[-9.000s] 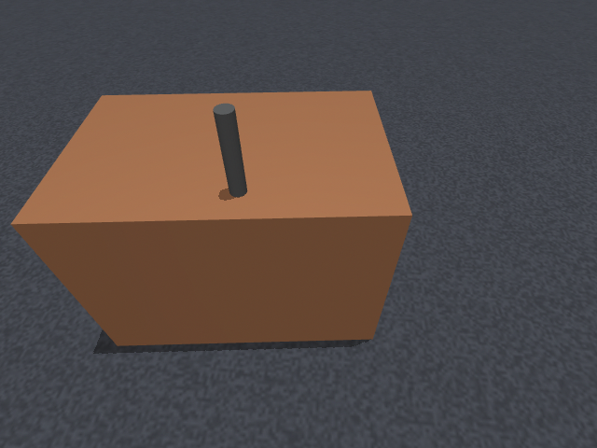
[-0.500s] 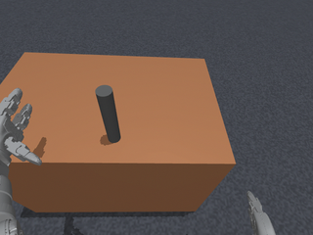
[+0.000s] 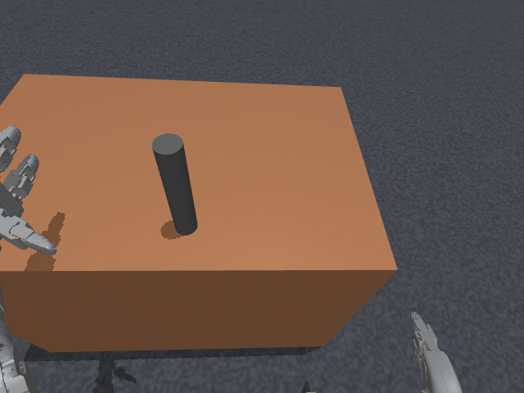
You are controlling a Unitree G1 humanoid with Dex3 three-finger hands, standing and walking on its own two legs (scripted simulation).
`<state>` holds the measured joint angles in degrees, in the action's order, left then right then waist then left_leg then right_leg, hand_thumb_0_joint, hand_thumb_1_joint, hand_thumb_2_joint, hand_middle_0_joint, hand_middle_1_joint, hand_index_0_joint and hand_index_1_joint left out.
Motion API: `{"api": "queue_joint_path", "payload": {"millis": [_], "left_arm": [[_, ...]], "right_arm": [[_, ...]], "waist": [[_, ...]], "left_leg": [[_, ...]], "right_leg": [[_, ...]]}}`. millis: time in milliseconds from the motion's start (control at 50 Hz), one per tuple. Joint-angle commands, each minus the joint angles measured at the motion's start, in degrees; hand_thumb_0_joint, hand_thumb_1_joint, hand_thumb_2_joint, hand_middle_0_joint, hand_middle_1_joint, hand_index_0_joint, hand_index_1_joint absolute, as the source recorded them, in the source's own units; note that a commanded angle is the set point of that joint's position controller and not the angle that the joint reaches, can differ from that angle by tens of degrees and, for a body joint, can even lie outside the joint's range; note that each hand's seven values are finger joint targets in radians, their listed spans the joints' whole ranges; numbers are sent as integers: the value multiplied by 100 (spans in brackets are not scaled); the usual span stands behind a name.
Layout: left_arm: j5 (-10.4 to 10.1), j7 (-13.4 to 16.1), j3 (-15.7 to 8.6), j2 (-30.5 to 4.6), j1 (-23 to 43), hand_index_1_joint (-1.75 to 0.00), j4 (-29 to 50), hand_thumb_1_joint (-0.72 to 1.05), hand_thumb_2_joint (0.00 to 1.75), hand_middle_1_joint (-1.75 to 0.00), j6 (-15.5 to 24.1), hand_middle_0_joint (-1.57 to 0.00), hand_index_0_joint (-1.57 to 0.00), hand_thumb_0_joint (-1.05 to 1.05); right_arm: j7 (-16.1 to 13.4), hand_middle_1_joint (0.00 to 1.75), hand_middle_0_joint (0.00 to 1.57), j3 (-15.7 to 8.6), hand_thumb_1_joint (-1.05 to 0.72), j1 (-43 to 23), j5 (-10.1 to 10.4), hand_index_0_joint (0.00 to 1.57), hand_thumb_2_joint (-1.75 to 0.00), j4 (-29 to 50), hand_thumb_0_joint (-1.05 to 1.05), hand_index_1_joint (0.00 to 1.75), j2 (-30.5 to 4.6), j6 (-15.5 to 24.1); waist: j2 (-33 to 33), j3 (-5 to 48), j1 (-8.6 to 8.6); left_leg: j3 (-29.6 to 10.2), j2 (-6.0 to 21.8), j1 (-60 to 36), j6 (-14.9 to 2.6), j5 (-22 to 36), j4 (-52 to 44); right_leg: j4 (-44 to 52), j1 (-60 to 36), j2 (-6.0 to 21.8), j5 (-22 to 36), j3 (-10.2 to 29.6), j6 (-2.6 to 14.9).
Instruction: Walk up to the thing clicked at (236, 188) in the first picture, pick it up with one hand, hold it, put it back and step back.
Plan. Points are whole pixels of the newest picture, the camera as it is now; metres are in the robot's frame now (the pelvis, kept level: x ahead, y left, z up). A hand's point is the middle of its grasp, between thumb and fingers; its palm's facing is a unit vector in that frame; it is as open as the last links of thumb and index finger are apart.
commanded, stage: go down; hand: left
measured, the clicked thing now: (178, 191) +0.46 +0.14 +0.02
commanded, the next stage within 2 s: approach in 1.34 s
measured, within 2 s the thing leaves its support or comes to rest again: neither
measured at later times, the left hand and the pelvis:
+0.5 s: hand (40, 187) +0.42 +0.32 +0.09, palm faces +0.06 -1.00 +0.01, open 17.5 cm; pelvis +0.00 +0.00 -0.02, yaw +0 degrees
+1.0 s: hand (38, 191) +0.41 +0.32 +0.08, palm faces +0.05 -1.00 +0.01, open 17.5 cm; pelvis +0.00 +0.00 -0.02, yaw +0 degrees
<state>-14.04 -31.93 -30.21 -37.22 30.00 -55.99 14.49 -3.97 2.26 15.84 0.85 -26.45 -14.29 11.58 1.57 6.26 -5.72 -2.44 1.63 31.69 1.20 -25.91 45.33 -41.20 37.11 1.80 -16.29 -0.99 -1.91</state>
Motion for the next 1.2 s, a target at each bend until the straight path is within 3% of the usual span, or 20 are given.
{"api": "queue_joint_path", "payload": {"millis": [0, 80, 180, 280, 300, 360, 480, 620, 680, 760, 840, 880, 900, 940, 980, 1000, 1040, 1080, 1160, 1180], "left_arm": [[-134, -51, -253, -1888, 2035, -6, 1063, -57, 9, -5, 311, -6, -5, 0], [-114, -51, -333, -2157, 2187, -6, 1135, -54, 10, -5, 331, -5, -5, 0], [-106, -100, -314, -2166, 2328, -6, 1107, -55, 9, -5, 272, -5, -5, 0], [-63, -127, -404, -2306, 2403, -6, 910, -54, 9, -5, 266, -5, -5, 0], [-47, -121, -457, -2383, 2430, -5, 948, -56, 9, -5, 268, -5, -5, 0], [-61, -136, -544, -2503, 2503, -7, 773, -56, 10, -6, 264, -5, -5, 0], [2, -161, -475, -2491, 2651, -6, 709, -54, 9, -5, 245, -5, -5, 0], [69, -142, -558, -2724, 2724, -7, 853, -56, 9, -6, 217, -6, -5, 0], [67, -152, -550, -2663, 2759, -7, 910, -57, 9, -6, 190, -6, -6, 0], [104, -86, -552, -2669, 2592, -7, 989, -56, 8, -6, 131, -7, -6, 0], [65, -99, -455, -2373, 2303, -7, 897, -55, 9, -6, 84, -6, -6, 0], [56, -93, -522, -2505, 2314, -7, 920, -58, 8, -6, 93, -6, -6, 0], [34, -118, -507, -2423, 2382, -7, 927, -58, 8, -6, 97, -6, -6, 0], [8, -139, -584, -2503, 2371, -7, 1060, -57, 8, -6, 132, -6, -6, 0], [30, -124, -559, -2570, 2527, -6, 1289, -56, 8, -6, 140, -6, -6, 0], [35, -134, -514, -2477, 2483, -7, 1263, -57, 8, -6, 131, -6, -6, 0], [6, -139, -475, -2343, 2514, -6, 1178, -57, 8, -6, 115, -6, -6, 0], [5, -147, -461, -2373, 2592, -6, 1117, -60, 7, -6, 105, -6, -6, 0], [32, -92, -408, -2364, 2714, -6, 1054, -59, 7, -5, 89, -6, -6, 0], [49, -70, -449, -2457, 2691, -6, 1010, -61, 7, -6, 83, -6, -6, 0]], "right_arm": [[-41, 5, 5, -378, 55, -75, -4, 5, -5, 897, 0, 5, -847, 295], [-30, 5, 5, -478, 55, -71, -5, 5, -5, 1128, 0, 5, -1023, 302], [-9, 5, 5, -381, 55, 25, -9, 5, -5, 1440, 0, 5, -992, 317], [4, 5, 5, -423, 55, 17, -3, 5, -5, 1350, 0, 5, -984, 305], [2, 5, 5, -501, 55, -26, -7, 5, -5, 1571, 0, 5, -1097, 323], [21, 5, 5, -360, 55, 118, -1, 5, -5, 1511, 0, 5, -947, 294], [-4, 5, 5, -430, 55, 161, -15, 5, -5, 1594, 0, 5, -1003, 270], [26, 5, 5, -442, 54, 375, -12, 5, -5, 1881, 0, 5, -1055, 255], [37, 5, 5, -331, 54, 403, -11, 5, -5, 1956, 0, 5, -955, 244], [-4, 5, 5, -448, 53, 359, -3, 5, -5, 1988, 0, 5, -1037, 217], [14, 5, 5, -417, 54, 317, 18, 5, -5, 1959, 0, 5, -994, 210], [-6, 5, 5, -529, 54, 389, 22, 5, -5, 1993, 0, 5, -1078, 210], [10, 5, 5, -517, 54, 432, 20, 5, -5, 2116, 0, 5, -1081, 220], [43, 5, 5, -338, 54, 509, 25, 5, -5, 1870, 0, 5, -872, 199], [12, 5, 5, -591, 54, 402, 23, 5, -5, 2115, 0, 5, -1139, 228], [18, 5, 5, -560, 54, 490, 3, 5, -5, 2032, 0, 5, -1117, 238], [56, 5, 5, -374, 54, 588, 1, 5, -5, 1865, 0, 5, -933, 230], [26, 5, 5, -530, 53, 479, 5, 5, -5, 1917, 0, 5, -1080, 251], [37, 5, 5, -417, 54, 398, -1, 5, -5, 1963, 0, 5, -980, 244], [9, 5, 5, -575, 54, 395, 3, 5, -5, 2073, 0, 5, -1130, 241]], "waist": [[-1037, 1922, 57], [-993, 1888, 76], [-1008, 2136, -13], [-1037, 1994, 3], [-1052, 2285, -44], [-1057, 2267, -13], [-1148, 2215, -94], [-1191, 2547, -71], [-1313, 2538, -63], [-1234, 2575, -34], [-1160, 2099, 35], [-1093, 2184, -4], [-1069, 2265, -66], [-1266, 2201, 48], [-1304, 2421, -10], [-1397, 2447, -61], [-1357, 2205, -13], [-1323, 2211, -145], [-1172, 2064, -98], [-1045, 2207, -141]], "left_leg": [[88, -107, -696, -2, 2939, -398], [80, -123, -452, 11, 2405, -395], [95, -130, -569, -23, 2750, -170], [98, -151, -206, -30, 2308, -89], [60, -112, -388, -15, 2509, -39], [71, -128, -211, -18, 2615, 68], [126, -176, 8, -39, 2127, 156], [97, -154, 38, -25, 2512, 341], [74, -130, -46, 6, 2555, 337], [119, -166, -31, -12, 2559, 329], [79, -137, 126, 3, 2355, 249], [93, -149, 85, -10, 2255, 257], [53, -110, -4, 6, 2424, 277], [52, -117, -15, 25, 2667, 305], [19, -101, -315, 31, 2831, 311], [25, -72, -455, 44, 2965, 324], [-12, -62, -299, 57, 2868, 296], [-7, -61, -324, 33, 2682, 302], [96, -159, 59, -22, 2010, 276], [103, -171, 108, -36, 1923, 274]], "right_leg": [[64, -1134, -105, 1729, -125, 333], [32, -1074, -120, 1331, -124, 339], [-96, -946, -119, 1585, -108, 323], [-223, -760, -112, 1288, -85, 323], [-267, -772, -122, 1394, -109, 331], [-335, -831, -116, 1484, -103, 319], [-403, -622, -102, 1220, -54, 313], [-581, -672, -101, 1485, -57, 333], [-578, -576, -124, 1384, -83, 338], [-562, -761, -113, 1504, -62, 328], [-564, -467, -147, 1174, -113, 357], [-541, -523, -149, 1148, -114, 342], [-584, -487, -167, 1225, -143, 346], [-623, -453, -152, 1298, -142, 347], [-624, -400, -153, 1327, -137, 348], [-633, -332, -170, 1361, -151, 348], [-618, -239, -170, 1229, -162, 352], [-594, -151, -163, 1158, -149, 343], [-529, -300, -126, 947, -87, 337], [-540, -465, -114, 983, -75, 328]]}}
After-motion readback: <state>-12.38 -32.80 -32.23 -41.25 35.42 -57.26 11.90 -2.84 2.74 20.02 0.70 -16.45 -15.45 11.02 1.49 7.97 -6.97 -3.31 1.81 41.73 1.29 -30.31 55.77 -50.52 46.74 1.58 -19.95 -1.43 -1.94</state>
